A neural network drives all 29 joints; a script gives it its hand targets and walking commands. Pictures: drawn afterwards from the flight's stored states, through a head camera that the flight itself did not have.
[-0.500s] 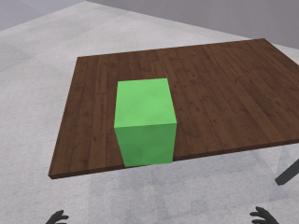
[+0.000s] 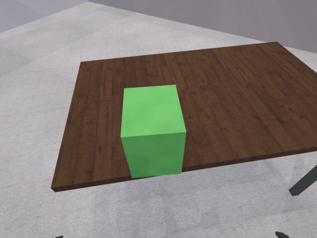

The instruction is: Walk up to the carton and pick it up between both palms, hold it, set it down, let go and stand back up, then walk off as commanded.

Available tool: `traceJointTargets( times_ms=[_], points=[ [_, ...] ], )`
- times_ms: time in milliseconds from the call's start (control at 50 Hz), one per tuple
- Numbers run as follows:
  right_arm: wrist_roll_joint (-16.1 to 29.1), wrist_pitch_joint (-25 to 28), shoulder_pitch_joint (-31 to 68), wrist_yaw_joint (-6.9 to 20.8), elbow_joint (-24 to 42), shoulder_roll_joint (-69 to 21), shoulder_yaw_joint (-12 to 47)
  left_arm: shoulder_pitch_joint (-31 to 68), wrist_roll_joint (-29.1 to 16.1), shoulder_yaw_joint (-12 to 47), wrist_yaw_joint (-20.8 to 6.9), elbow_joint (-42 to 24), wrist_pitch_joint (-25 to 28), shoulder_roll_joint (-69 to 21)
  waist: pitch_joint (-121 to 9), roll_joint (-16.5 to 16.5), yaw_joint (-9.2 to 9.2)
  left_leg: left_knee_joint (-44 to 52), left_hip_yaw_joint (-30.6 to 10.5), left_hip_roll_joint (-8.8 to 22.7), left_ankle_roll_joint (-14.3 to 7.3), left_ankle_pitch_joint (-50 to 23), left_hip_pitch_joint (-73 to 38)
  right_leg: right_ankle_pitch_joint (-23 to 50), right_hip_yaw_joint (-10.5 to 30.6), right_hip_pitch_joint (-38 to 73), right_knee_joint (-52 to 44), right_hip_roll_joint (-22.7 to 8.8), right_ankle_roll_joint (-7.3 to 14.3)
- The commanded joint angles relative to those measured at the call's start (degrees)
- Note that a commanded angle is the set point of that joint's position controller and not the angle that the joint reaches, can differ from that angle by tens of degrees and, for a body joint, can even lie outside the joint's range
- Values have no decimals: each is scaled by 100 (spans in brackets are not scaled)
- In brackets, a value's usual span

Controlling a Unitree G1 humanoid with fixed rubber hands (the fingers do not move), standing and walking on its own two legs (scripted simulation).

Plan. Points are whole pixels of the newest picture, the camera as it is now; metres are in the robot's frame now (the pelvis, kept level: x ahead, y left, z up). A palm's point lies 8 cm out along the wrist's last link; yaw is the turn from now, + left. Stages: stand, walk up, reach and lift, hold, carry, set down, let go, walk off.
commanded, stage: stand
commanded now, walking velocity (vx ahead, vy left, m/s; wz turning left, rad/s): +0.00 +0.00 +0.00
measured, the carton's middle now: (153, 132) +0.45 +0.04 -0.02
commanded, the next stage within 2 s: walk up in 0.14 s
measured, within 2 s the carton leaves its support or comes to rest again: neither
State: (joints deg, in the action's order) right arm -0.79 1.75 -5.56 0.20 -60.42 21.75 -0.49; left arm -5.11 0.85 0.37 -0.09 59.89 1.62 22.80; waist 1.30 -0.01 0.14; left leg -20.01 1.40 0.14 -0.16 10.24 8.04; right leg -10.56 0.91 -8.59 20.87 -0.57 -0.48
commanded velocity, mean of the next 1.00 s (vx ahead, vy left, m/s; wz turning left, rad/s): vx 0.00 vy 0.00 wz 0.00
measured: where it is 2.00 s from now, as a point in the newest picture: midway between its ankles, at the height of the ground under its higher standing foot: outside the picture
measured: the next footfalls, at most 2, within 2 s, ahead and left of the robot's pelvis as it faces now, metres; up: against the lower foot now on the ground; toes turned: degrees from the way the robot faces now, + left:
none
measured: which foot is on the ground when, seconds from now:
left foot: down 0.00-1.00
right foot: down 0.00-1.00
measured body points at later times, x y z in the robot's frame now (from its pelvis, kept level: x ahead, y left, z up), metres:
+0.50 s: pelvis +0.01 +0.00 +0.00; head +0.02 +0.00 +0.45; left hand +0.11 +0.32 -0.11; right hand +0.11 -0.32 -0.12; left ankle +0.01 +0.12 -0.75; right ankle +0.01 -0.13 -0.75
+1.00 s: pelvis +0.02 -0.01 -0.01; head +0.03 +0.00 +0.44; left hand +0.11 +0.33 -0.11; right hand +0.18 -0.32 -0.11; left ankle +0.01 +0.12 -0.75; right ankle +0.01 -0.12 -0.75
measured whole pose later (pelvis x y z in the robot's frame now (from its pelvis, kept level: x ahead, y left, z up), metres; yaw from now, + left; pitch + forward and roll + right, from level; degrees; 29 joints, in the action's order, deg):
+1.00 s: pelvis +0.02 -0.01 -0.01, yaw +7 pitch -1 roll +0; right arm -0.7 1.4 -6.5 -0.8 -54.5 23.6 -1.7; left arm -2.9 0.8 -3.3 -1.0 54.5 -1.1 23.9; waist 3.4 0.2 -0.6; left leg -30.3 -5.6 -1.5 0.3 15.5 13.3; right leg -17.5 -6.1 -10.1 29.0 -2.0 0.4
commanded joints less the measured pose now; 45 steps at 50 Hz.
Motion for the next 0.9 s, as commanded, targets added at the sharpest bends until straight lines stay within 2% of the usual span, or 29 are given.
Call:
traceJointTargets(
  times_ms=[0, 300, 320, 340, 400, 480, 580, 740, 880],
  points=[
    [5, 57, 289, -28, 225, 1005, -178, 255, -4, -185, 35, -199, 53, 962, -225, -11, -7, 390, -636, 708, -165, -288, -23, 362, 535, -7, -378, -645, 249],
    [11, 29, 315, -40, 108, 1024, -186, 244, -6, -191, 56, -108, 33, 963, -254, -6, 2, 417, -613, 732, -159, -469, -124, 542, 531, 59, -420, -665, 233],
    [40, 42, 193, -51, 175, 1157, -218, 300, 7, -310, 8, -194, -18, 1032, -121, 97, -47, 373, -860, 686, -226, -263, 297, 14, 294, 238, -233, -485, 264],
    [38, 50, 162, -61, 186, 1180, -223, 289, 11, -314, -1, -204, -46, 1022, -64, 79, -45, 404, -893, 716, -251, -87, 409, -182, 300, 235, -223, -485, 293],
    [26, 67, 252, -68, 289, 1177, -230, 198, 1, -323, -29, -226, -81, 965, -44, -87, -81, 335, -920, 682, -253, 19, 455, -228, 306, 141, -163, -523, 344],
    [18, 77, 139, -83, 378, 1163, -237, 268, -6, -376, -45, -342, -95, 992, -243, -116, -58, 70, -890, 608, -250, -467, 484, 89, 288, 319, -34, -603, 387],
    [28, 63, 45, -103, 509, 1173, -263, 299, -11, -438, -36, -453, -104, 1079, -441, 27, -30, -352, -832, 525, -248, -1078, 349, 511, 227, 367, 80, -703, 423],
    [18, 31, 5, -130, 671, 1195, -313, 353, -20, -513, -30, -613, -150, 1109, -287, 86, -31, -672, -862, 426, -262, -1333, 492, 590, 110, 303, 206, -780, 475],
    [9, 22, -17, -132, 825, 1256, -345, 428, -5, -563, -49, -785, -198, 1103, -296, 44, -53, -786, -971, 383, -316, -1350, 658, 338, -34, 346, 363, -779, 503]
  ],
)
